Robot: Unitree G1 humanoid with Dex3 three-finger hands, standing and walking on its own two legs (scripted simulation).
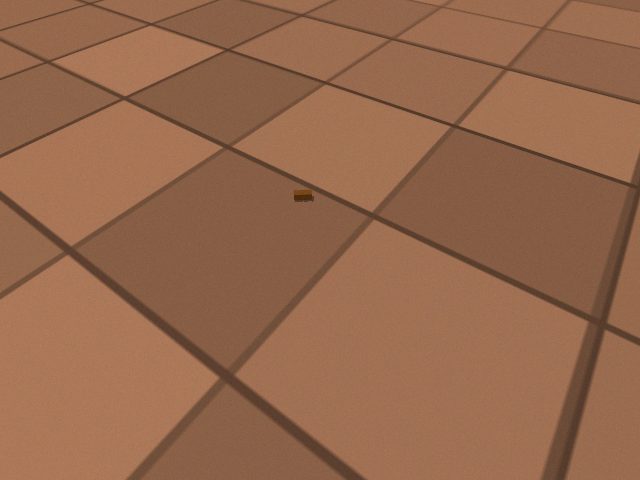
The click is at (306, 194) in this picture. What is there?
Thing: small brick
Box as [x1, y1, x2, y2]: [294, 190, 311, 199]
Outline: 294,190 294,199 311,199 311,190
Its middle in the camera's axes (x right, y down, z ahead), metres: -0.09 -0.22 +1.87
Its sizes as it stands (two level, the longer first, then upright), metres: 0.086 0.035 0.034
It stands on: the floor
